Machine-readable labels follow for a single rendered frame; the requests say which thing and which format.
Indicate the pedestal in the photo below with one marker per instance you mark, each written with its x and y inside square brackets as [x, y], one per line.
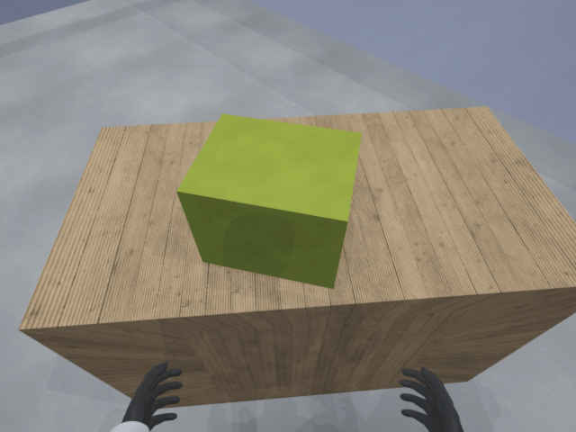
[456, 255]

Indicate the robot right hand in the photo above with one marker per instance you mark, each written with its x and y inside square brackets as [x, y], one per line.
[441, 413]

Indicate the robot left hand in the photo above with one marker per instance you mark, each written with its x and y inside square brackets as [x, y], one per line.
[144, 404]

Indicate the carton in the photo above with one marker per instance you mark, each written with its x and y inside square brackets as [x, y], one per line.
[272, 197]

